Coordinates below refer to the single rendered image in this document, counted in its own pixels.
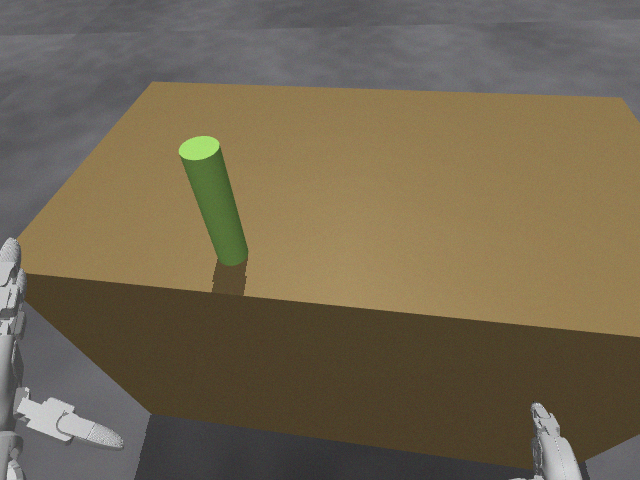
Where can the right robot hand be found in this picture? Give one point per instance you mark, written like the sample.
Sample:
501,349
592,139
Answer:
553,457

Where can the left robot arm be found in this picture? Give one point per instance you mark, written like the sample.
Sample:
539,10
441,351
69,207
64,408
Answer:
11,446

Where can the left robot hand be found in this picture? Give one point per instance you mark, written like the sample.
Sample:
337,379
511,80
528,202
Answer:
54,420

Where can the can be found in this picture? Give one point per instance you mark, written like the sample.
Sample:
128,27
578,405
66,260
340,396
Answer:
205,167

